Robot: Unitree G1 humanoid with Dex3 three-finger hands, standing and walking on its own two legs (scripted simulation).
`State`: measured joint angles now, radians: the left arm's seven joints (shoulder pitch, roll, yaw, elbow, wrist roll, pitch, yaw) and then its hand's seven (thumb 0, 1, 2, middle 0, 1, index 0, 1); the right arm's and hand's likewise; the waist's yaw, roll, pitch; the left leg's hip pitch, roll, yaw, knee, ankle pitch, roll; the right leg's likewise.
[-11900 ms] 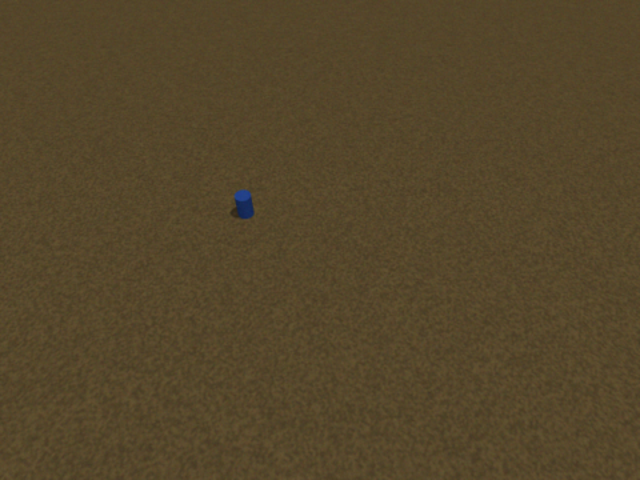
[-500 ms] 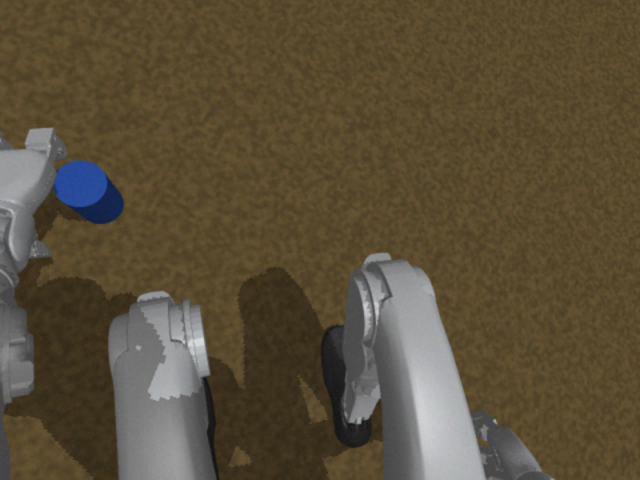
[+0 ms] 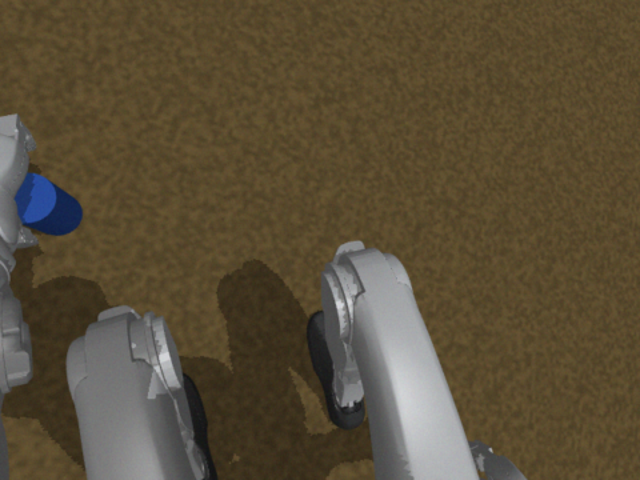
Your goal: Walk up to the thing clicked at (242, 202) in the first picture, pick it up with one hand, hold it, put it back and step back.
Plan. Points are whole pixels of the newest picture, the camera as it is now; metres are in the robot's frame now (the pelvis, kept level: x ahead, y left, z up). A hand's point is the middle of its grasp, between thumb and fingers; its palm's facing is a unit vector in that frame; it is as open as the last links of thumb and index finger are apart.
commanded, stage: close in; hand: left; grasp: from above
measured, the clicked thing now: (44, 206) +0.49 +0.27 -0.28
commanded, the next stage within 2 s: rest palm in 0.10 s
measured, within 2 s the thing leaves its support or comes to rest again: neither
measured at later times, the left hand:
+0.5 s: hand (29, 209) +0.47 +0.27 -0.23, palm faces -0.44 -0.06 -0.89, open 13.5 cm
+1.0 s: hand (32, 213) +0.47 +0.27 -0.25, palm faces -0.47 -0.11 -0.87, open 13.4 cm
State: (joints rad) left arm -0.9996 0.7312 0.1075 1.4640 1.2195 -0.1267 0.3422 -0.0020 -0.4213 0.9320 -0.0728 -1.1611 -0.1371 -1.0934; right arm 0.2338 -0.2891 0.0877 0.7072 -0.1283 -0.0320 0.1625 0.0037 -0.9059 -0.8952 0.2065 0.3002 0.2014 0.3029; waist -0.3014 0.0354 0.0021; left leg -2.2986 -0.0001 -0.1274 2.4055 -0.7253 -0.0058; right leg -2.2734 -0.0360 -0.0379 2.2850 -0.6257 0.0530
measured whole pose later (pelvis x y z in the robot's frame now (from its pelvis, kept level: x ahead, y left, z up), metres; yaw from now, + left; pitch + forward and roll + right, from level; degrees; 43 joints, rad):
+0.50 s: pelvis +0.00 +0.01 -0.02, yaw -2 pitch +33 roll -10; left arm -1.09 0.81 0.09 1.70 1.36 -0.19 0.57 0.00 -0.42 0.93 -0.07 -1.10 -0.12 -1.05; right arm 0.13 -0.31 0.13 0.71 -0.23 -0.14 0.19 0.00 -0.90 -0.90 0.20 0.30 0.20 0.30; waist -0.36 -0.06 0.02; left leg -2.36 -0.01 -0.16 2.49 -0.72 0.00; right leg -2.30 -0.03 -0.06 2.34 -0.62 0.06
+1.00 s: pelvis +0.00 +0.01 -0.03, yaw -4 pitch +31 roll -12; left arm -1.08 0.91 0.13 1.73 1.32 -0.26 0.56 0.00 -0.42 0.97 -0.08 -1.11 -0.12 -1.07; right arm 0.16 -0.33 0.19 0.70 -0.26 -0.16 0.25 0.00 -0.90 -0.90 0.21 0.30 0.20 0.30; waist -0.37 -0.06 0.10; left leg -2.35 -0.01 -0.20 2.54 -0.75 -0.01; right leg -2.29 -0.02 -0.09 2.36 -0.62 0.07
